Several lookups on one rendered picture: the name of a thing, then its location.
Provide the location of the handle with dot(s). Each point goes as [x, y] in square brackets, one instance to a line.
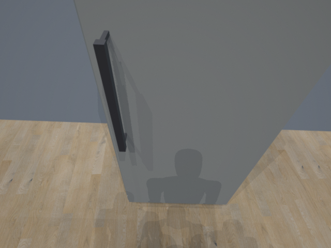
[104, 64]

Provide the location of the fridge door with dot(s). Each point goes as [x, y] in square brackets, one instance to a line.
[204, 86]

